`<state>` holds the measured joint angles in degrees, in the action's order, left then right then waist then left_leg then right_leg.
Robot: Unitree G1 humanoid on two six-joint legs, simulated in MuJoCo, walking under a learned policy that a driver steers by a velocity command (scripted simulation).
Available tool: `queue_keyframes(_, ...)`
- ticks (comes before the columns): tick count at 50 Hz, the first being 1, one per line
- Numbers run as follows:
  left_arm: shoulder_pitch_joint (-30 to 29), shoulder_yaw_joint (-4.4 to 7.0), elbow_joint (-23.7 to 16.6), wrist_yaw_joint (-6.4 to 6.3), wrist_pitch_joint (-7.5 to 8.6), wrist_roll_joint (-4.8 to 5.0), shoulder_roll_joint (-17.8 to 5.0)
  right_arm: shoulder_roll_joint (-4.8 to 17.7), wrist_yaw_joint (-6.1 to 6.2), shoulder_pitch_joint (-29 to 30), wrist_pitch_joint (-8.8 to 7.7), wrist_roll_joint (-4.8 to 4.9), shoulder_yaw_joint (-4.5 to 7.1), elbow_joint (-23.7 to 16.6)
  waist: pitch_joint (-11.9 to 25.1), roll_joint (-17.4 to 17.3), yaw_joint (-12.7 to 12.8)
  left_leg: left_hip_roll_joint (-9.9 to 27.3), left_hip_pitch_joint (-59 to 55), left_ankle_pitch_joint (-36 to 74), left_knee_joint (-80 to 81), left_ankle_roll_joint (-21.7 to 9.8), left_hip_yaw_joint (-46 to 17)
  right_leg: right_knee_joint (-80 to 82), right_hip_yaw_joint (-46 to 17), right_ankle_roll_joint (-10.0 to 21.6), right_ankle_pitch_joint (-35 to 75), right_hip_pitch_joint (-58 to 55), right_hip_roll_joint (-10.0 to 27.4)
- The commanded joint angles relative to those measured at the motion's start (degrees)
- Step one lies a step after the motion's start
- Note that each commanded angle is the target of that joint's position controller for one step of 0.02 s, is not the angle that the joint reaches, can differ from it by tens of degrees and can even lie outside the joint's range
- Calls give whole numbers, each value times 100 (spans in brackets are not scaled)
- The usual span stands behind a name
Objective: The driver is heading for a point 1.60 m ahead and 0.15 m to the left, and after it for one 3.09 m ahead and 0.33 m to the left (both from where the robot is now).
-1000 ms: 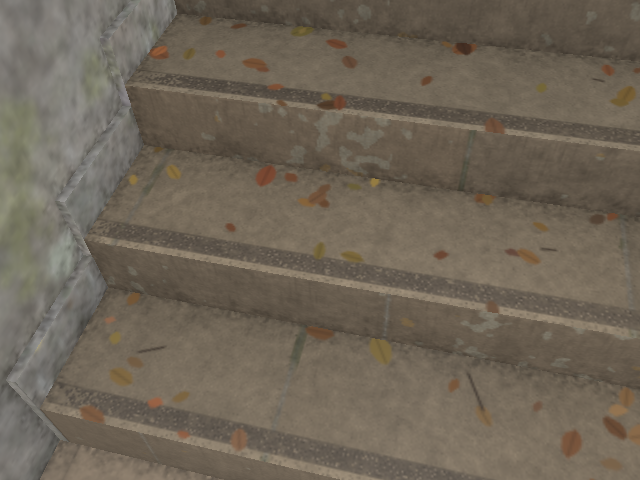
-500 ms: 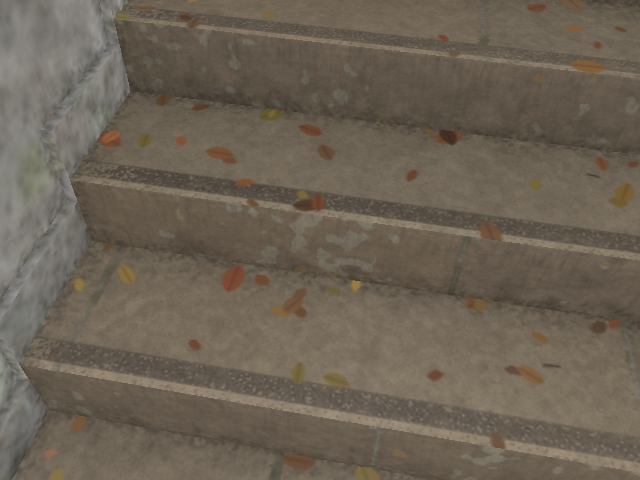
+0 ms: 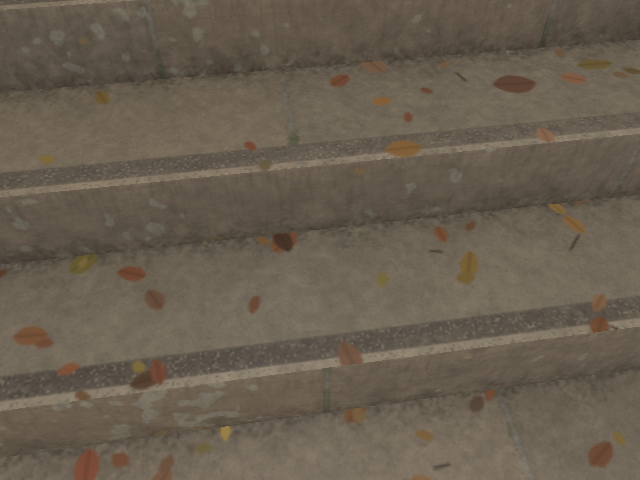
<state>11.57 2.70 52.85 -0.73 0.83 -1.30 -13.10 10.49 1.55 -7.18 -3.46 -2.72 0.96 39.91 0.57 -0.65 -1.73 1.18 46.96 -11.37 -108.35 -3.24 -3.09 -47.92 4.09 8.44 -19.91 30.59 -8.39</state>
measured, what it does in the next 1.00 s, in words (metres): climbs: left foot 0.16 m higher, then right foot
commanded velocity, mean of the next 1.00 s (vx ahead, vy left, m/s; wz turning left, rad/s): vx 0.07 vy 0.00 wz -0.10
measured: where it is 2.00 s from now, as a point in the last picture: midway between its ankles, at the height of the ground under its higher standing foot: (290, 319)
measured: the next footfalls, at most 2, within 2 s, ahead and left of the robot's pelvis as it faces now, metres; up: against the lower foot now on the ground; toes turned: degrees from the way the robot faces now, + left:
left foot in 0.42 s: +0.32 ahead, +0.12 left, +0.16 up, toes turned +0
right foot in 0.98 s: +0.35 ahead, -0.08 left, +0.16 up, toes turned -7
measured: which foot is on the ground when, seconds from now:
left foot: up 0.00-0.40, down 0.42-0.96, up 0.98-1.00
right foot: down 0.00-0.46, up 0.48-0.96, down 0.98-1.00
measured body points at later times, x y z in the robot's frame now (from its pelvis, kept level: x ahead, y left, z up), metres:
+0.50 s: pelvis +0.18 +0.05 +0.10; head +0.20 +0.04 +0.55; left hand +0.18 +0.29 -0.04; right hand +0.35 -0.14 -0.02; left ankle +0.28 +0.12 -0.53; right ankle +0.07 -0.03 -0.60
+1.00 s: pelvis +0.29 +0.02 +0.18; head +0.28 +0.00 +0.63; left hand +0.36 +0.24 +0.05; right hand +0.28 -0.21 +0.02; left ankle +0.28 +0.12 -0.52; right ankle +0.31 -0.07 -0.53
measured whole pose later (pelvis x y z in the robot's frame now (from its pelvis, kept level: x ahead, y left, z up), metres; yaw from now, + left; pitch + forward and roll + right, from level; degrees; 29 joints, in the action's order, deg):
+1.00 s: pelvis +0.29 +0.02 +0.18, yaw -4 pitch +0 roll +0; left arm 18.7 1.9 48.0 -1.3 0.1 -0.7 -6.8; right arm 8.7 2.5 -21.2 -1.9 -1.8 4.1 54.3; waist 1.8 -2.9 -1.0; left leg -0.1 22.0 -25.4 -48.5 -5.0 2.4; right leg -41.4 5.0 2.6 -20.3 23.2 0.1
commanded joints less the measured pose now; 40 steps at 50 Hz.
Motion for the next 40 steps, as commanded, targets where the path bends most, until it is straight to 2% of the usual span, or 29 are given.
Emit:
queue_keyframes(1,167,12,-90,13,268,31,-85,-73,81,-1003,177,-77,-84,-126,-128,-136,-365,145,914,-68,562,-19,13,2015,-1575,100,3173,-598,1211)
queue_keyframes(2,281,-11,-103,-14,308,26,-75,-50,86,-768,176,-79,-75,-154,-76,-193,-289,95,881,138,884,60,184,2059,-1441,-52,3583,-625,1154)
queue_keyframes(3,701,-8,-118,-51,362,-42,-100,-142,156,-736,201,19,-49,-72,181,84,-27,-121,1233,17,-195,101,518,1947,-1596,34,4753,-1108,1325)
queue_keyframes(4,946,19,-94,-70,405,-47,-248,-170,184,-713,218,45,-62,-107,306,124,13,-90,1588,-47,-387,132,451,1984,-1640,37,4787,-1473,1420)
queue_keyframes(6,1305,56,-20,-62,390,-92,-397,-484,218,-46,210,68,-181,-445,274,328,235,-92,2880,-494,-1682,100,464,2219,-1989,35,4057,-2230,1743)
queue_keyframes(9,1555,-6,110,-77,357,-66,-248,-525,141,825,265,-43,-272,-828,-74,193,398,40,3561,-603,-1643,83,636,2507,-2115,-105,2768,-2429,1712)
queue_keyframes(10,1717,-53,202,-126,338,-2,-104,-573,122,1067,318,-82,-330,-986,-174,143,433,84,3561,-576,-1356,81,653,2508,-2098,-213,3085,-2467,1642)
queue_keyframes(12,1957,-48,307,-227,259,-8,-138,-527,57,1352,414,-37,-372,-1201,-118,440,568,70,3209,-522,-172,160,939,2773,-1971,-187,3396,-2606,1478)
queue_keyframes(13,1939,-34,302,-290,239,-29,-221,-485,21,1233,451,-17,-386,-1234,9,607,509,96,3070,-514,190,223,836,2795,-2031,-104,3649,-2818,1539)
queue_keyframes(14,2001,23,283,-436,225,-14,-365,-600,38,1229,499,23,-413,-1336,182,748,438,212,3034,-859,303,170,485,3032,-2237,-3,4367,-3328,1941)
queue_keyframes(15,1948,80,203,-460,180,3,-579,-533,20,1030,554,121,-433,-1264,334,646,418,169,2569,-1293,1050,148,857,3452,-1956,80,4708,-3592,2005)
queue_keyframes(17,2183,87,273,-459,112,47,-527,-584,57,1141,654,167,-453,-1264,184,793,523,145,1825,-1986,2089,-53,999,3617,-1640,220,5485,-3868,1975)
queue_keyframes(19,1528,28,-88,-368,112,14,-401,-615,97,41,616,390,-397,-663,854,1011,5,-443,-858,-2414,3205,-320,1436,2845,-832,201,9473,-3100,1801)
queue_keyframes(20,1634,46,-113,-337,162,108,-512,-445,106,-324,578,438,-334,-527,1067,1085,-82,-590,-1656,-2022,3870,-362,1375,2579,-1011,200,10009,-3077,1989)
queue_keyframes(21,1506,88,-90,-235,223,239,-707,-198,137,-869,510,381,-206,-315,1086,968,-483,-618,-2531,-1455,4731,-462,1203,1795,-863,67,9980,-2868,1986)
queue_keyframes(22,1660,112,-143,-104,252,294,-634,-143,175,-1058,487,331,-131,-71,1335,661,-369,-337,-3385,-1072,5241,-719,33,1201,-936,-211,8446,-1937,1686)
queue_keyframes(23,1533,112,-291,7,173,218,-574,176,263,-1163,592,194,-16,5,1258,-602,-469,803,-3481,-719,6399,-1442,-2048,-189,-617,-599,5300,-1057,926)
queue_keyframes(24,1134,171,-349,20,72,81,-500,156,332,-989,669,49,1,-2,1337,-1442,-616,1495,-2656,-437,8111,-2066,-3970,-2502,-908,-716,638,-1019,293)
queue_keyframes(25,1093,133,-546,38,-26,-79,-153,241,299,-427,633,83,57,47,709,-813,-129,1419,-1894,-676,8132,-2013,-3845,-3881,-1560,-777,68,-493,270)
queue_keyframes(26,1022,63,-686,-1,-108,-127,107,152,307,-114,582,71,82,188,-12,-169,183,1327,-1255,-1487,7902,-1756,-3062,-4259,-1486,-723,128,8,392)
queue_keyframes(27,986,10,-782,-93,-163,-160,257,-50,328,-69,496,103,53,399,-493,194,363,1149,-712,-1962,7622,-1422,-2439,-4238,-1413,-607,119,253,494)
queue_keyframes(28,1048,-18,-846,-201,-167,-238,347,-106,291,-81,402,73,53,505,-548,-6,446,982,-652,-2084,7460,-1296,-2120,-4792,-1394,-509,104,561,406)
queue_keyframes(29,1242,-27,-779,-246,-167,-260,330,-124,227,-138,327,42,65,617,-503,76,526,843,-770,-2047,7411,-1165,-1747,-5050,-1314,-452,338,788,326)
queue_keyframes(31,1270,-50,-789,-223,-139,-160,395,-125,122,-387,159,36,88,869,-391,-112,556,772,-1097,-1795,7506,-1012,-1328,-5405,-1247,-428,707,1260,236)
queue_keyframes(32,1075,-65,-868,-228,-131,-84,459,-46,102,-533,93,91,125,981,-402,-56,470,795,-1303,-1402,7543,-991,-1329,-5629,-1260,-440,844,1588,201)
queue_keyframes(34,889,-73,-929,-224,-143,-65,451,57,80,-773,0,100,167,1144,-272,-181,455,808,-1729,-1120,7556,-949,-1204,-5677,-1227,-528,939,2026,269)
queue_keyframes(35,821,-104,-1074,-216,-157,-167,474,87,90,-825,30,78,197,1184,-159,-347,524,743,-2068,-1082,7615,-800,-1027,-5016,-1337,-656,1005,2119,522)
queue_keyframes(36,652,-97,-1089,-210,-189,-178,430,58,120,-909,37,92,203,1230,-126,-368,439,747,-2199,-923,7618,-841,-1003,-4824,-1171,-754,1068,2168,599)
queue_keyframes(40,302,-67,-1224,-111,-224,-95,320,295,273,-1247,104,128,329,1235,135,-429,187,967,-3015,-243,7928,-1289,-1308,-3983,-532,-1042,859,2351,1037)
